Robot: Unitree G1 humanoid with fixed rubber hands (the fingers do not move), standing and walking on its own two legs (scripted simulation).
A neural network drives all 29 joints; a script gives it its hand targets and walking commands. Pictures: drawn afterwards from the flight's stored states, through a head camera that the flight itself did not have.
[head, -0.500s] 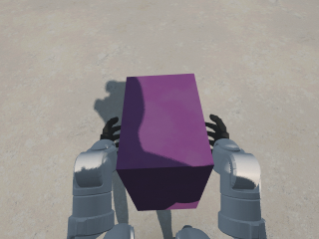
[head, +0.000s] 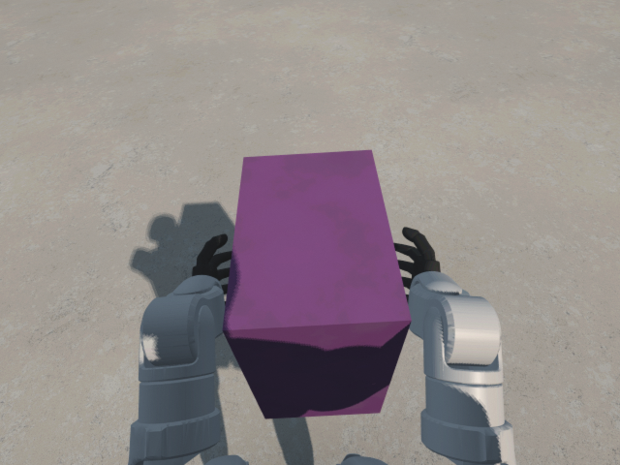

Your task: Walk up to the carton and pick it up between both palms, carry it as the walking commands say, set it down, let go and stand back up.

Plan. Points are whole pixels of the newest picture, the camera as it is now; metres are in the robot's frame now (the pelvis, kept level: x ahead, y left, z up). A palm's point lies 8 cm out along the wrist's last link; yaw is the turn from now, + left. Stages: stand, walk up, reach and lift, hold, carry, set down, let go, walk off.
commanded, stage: carry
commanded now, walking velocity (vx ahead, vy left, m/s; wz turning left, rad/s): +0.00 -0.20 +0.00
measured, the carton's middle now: (315, 292) +0.34 +0.00 +0.04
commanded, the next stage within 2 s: none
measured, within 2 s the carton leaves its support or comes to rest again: neither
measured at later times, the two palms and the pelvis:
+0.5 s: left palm (366, 331) +0.24 -0.06 +0.10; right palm out of the picture +0.23 -0.31 +0.11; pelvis -0.06 -0.16 +0.01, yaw -5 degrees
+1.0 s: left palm (484, 425) +0.15 -0.15 +0.10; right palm out of the picture +0.14 -0.41 +0.12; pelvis -0.15 -0.26 +0.01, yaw -5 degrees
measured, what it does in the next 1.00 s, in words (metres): steps to the right: left foot, then right foot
